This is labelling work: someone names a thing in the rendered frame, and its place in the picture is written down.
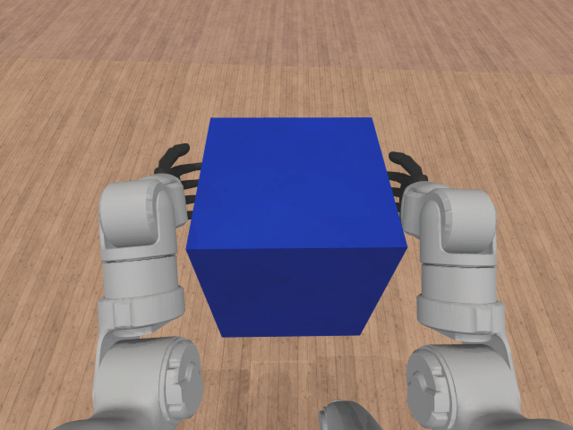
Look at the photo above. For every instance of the carton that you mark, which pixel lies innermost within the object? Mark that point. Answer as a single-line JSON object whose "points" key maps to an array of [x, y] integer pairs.
{"points": [[295, 230]]}

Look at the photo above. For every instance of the right robot hand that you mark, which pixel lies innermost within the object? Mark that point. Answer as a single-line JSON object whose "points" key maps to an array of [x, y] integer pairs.
{"points": [[411, 167]]}

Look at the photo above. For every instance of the robot right thigh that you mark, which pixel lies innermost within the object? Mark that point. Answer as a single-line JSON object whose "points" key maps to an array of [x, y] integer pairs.
{"points": [[346, 415]]}

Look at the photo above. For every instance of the right robot forearm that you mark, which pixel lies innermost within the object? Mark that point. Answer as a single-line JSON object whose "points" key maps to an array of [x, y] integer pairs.
{"points": [[457, 233]]}

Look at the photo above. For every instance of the right robot upper arm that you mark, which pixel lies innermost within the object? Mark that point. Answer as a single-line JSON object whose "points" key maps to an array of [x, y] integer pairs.
{"points": [[466, 387]]}

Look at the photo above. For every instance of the left robot upper arm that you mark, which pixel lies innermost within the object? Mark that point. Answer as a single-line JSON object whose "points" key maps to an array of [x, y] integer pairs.
{"points": [[145, 384]]}

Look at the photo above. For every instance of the left robot hand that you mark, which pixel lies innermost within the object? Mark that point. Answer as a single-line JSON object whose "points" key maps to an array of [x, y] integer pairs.
{"points": [[168, 160]]}

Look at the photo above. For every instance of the left robot forearm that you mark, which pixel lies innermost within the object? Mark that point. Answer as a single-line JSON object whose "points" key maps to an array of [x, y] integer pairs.
{"points": [[137, 231]]}

